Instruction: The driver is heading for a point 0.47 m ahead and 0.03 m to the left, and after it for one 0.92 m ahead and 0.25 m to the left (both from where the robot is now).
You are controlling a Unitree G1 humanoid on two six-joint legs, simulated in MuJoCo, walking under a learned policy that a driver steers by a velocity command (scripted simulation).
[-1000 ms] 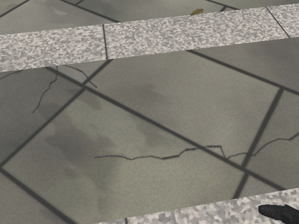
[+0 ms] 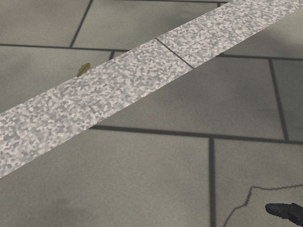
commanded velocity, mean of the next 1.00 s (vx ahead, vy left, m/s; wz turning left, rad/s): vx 0.32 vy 0.00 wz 0.06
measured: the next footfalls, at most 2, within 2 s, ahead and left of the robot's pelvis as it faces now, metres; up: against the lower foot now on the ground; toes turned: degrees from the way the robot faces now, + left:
left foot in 0.08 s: +0.23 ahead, +0.14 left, +0.00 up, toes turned -7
right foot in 0.56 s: +0.46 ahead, -0.15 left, +0.00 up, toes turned -6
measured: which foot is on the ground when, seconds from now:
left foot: up 0.00-0.06, down 0.08-0.56, up 0.58-0.98, down 1.00-1.00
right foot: down 0.00-0.08, up 0.10-0.54, down 0.56-1.00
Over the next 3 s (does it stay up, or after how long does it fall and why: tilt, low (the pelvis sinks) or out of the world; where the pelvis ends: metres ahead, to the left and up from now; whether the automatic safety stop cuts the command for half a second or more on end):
stays up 0.38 0.03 0.00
